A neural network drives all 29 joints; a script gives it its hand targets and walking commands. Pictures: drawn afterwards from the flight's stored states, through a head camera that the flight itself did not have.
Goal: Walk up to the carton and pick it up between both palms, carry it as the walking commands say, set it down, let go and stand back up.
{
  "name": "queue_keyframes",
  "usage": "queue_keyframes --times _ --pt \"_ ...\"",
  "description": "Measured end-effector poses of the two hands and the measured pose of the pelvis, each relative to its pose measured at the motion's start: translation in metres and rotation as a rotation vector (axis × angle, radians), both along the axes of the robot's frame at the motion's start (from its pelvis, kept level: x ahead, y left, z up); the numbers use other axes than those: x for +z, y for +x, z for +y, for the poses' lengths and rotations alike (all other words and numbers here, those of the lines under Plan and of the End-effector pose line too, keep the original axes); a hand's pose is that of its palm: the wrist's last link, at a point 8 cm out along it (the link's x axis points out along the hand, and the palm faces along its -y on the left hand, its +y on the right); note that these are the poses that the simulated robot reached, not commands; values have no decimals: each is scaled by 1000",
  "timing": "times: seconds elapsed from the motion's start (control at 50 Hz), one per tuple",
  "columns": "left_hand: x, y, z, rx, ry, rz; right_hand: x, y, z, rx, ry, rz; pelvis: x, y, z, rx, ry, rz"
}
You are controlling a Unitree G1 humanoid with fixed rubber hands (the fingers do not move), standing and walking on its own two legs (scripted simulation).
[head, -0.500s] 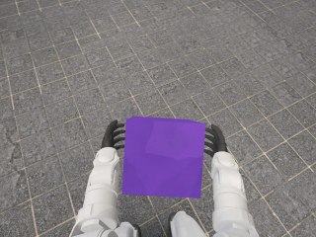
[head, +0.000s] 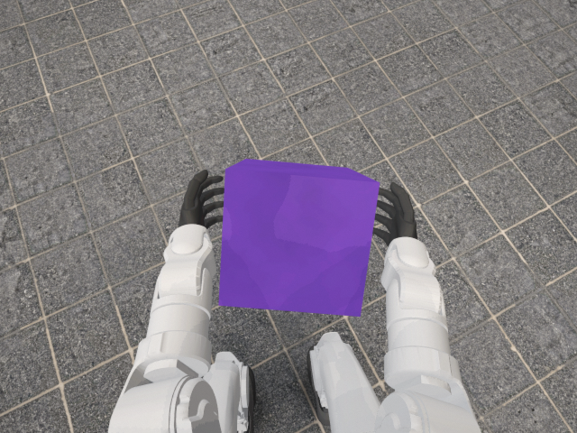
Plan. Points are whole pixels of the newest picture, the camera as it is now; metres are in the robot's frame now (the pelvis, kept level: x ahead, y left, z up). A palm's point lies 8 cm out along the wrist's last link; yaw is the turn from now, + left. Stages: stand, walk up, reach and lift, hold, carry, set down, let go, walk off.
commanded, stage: set down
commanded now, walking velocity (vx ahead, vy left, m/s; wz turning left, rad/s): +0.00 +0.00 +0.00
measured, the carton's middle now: (294, 224) +0.43 -0.06 -0.17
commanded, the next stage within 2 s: none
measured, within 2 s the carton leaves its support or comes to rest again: neither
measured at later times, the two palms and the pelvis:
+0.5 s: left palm (208, 227) +0.43 +0.08 -0.14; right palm (382, 235) +0.39 -0.20 -0.14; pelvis -0.02 +0.00 -0.08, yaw +0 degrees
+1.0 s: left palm (221, 229) +0.46 +0.08 -0.23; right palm (370, 237) +0.41 -0.21 -0.23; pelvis -0.03 +0.01 -0.15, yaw +1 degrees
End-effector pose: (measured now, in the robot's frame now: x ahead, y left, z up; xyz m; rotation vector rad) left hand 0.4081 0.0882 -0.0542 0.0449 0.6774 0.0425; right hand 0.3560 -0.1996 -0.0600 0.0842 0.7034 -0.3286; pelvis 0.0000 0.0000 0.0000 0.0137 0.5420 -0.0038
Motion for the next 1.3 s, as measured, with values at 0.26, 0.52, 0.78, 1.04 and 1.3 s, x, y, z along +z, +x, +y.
queue_keyframes --times 0.26,0.52,0.78,1.04,1.3 --pt "-42 12 -3 3 3 1 -42 15 -2 2 -10 0 -41 -8 -4 -1 3 85" --pt "-88 26 -3 4 16 9 -86 30 -3 21 -29 14 -82 -17 2 2 -1 147" --pt "-135 40 -8 4 24 11 -132 42 -6 30 -43 28 -120 -24 8 6 -1 203" --pt "-182 52 -11 6 28 16 -179 55 -10 38 -43 35 -154 -30 6 12 1 245" --pt "-229 62 -13 3 29 20 -224 67 -13 45 -37 29 -187 -36 1 15 4 266"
